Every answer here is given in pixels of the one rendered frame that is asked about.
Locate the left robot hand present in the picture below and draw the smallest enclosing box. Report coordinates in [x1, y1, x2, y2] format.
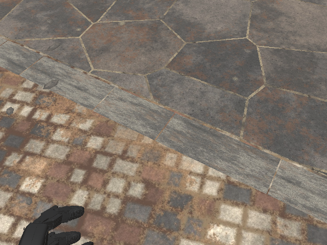
[18, 205, 94, 245]

